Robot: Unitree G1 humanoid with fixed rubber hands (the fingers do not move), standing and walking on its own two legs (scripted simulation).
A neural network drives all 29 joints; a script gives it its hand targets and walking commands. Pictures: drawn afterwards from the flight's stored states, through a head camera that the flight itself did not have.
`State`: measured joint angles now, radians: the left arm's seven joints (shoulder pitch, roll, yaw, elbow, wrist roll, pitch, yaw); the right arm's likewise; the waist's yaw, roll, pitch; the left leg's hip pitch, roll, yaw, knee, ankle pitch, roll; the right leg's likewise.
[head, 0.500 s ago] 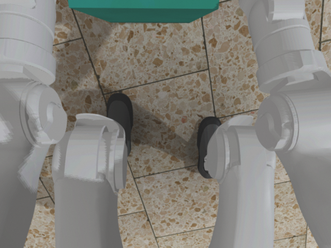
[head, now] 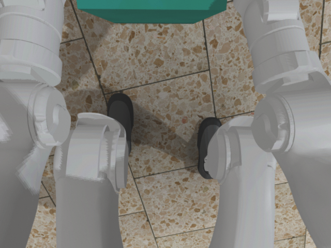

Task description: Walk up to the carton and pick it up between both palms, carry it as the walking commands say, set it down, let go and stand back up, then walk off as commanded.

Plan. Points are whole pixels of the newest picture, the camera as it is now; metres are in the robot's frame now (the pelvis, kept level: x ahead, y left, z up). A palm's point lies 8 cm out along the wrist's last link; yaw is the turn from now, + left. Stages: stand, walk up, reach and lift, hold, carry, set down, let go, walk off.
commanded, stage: reach and lift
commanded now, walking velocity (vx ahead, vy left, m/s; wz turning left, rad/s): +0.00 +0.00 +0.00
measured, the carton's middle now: out of the picture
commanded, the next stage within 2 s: none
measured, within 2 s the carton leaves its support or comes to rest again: leaves its support in 0.88 s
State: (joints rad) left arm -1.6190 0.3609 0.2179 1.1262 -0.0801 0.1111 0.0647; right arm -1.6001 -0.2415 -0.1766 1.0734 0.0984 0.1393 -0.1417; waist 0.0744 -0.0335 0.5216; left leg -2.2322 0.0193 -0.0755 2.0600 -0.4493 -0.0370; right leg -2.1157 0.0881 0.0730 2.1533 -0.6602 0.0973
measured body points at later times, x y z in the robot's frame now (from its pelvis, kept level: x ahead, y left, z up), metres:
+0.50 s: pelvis +0.00 +0.00 -0.01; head +0.39 +0.04 +0.20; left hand +0.56 +0.22 -0.21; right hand +0.58 -0.07 -0.21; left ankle +0.14 +0.14 -0.36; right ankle +0.10 -0.14 -0.36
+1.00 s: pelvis +0.00 +0.00 -0.01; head +0.39 +0.04 +0.20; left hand +0.57 +0.23 -0.18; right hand +0.59 -0.06 -0.19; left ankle +0.14 +0.14 -0.36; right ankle +0.10 -0.14 -0.36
